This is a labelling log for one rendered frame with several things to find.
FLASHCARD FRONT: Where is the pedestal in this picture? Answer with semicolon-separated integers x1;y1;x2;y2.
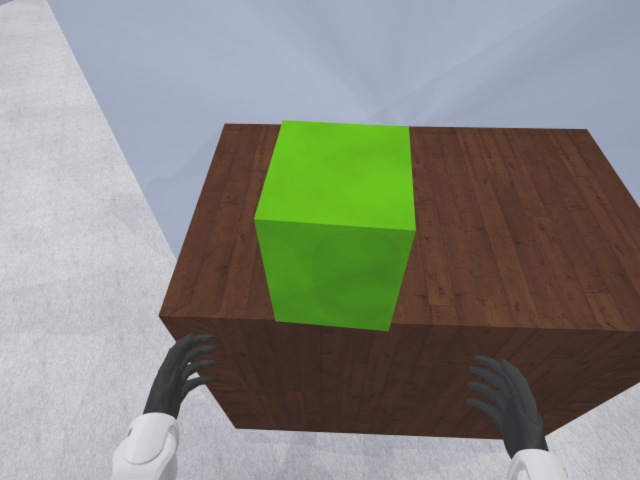
158;124;640;440

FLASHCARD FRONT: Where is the right robot hand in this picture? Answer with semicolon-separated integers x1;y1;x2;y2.
466;356;549;460

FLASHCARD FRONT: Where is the carton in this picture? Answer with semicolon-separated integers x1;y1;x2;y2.
254;120;416;331

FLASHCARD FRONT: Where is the robot left forearm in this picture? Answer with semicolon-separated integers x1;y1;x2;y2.
110;413;180;480

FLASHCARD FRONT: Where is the robot right forearm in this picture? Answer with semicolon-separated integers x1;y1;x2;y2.
507;449;568;480

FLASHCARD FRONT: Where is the left robot hand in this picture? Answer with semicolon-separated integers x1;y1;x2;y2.
143;333;217;419

